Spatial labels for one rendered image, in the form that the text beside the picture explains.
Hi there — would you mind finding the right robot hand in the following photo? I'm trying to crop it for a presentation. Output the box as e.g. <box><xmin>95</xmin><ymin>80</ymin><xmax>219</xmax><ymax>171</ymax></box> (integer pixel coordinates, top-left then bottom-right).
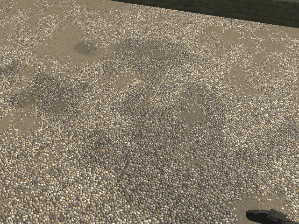
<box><xmin>246</xmin><ymin>209</ymin><xmax>299</xmax><ymax>224</ymax></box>

